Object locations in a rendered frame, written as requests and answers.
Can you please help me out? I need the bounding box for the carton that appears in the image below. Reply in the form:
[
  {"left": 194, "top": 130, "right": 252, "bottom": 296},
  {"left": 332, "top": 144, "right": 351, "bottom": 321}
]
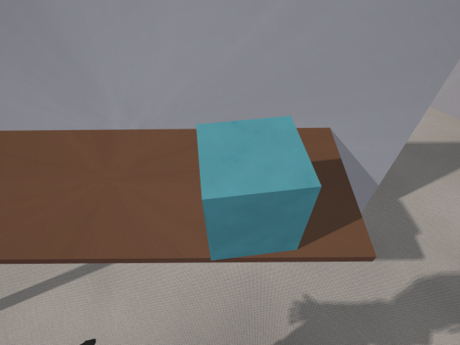
[{"left": 196, "top": 116, "right": 322, "bottom": 261}]

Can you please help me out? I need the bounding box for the table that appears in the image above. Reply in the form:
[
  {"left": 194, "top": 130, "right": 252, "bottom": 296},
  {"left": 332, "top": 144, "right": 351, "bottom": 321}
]
[{"left": 0, "top": 128, "right": 377, "bottom": 264}]

